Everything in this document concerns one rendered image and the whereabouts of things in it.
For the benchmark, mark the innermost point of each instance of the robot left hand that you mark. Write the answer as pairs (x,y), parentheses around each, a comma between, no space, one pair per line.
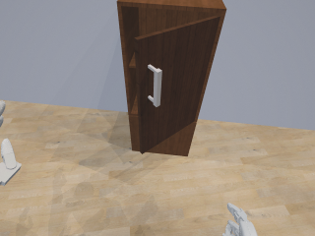
(9,167)

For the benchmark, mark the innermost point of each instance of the cupboard door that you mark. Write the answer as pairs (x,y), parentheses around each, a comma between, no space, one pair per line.
(183,54)

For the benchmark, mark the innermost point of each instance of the handle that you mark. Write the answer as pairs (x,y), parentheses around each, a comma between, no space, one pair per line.
(157,85)

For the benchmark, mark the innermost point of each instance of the robot right hand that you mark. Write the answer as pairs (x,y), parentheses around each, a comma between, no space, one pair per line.
(244,227)

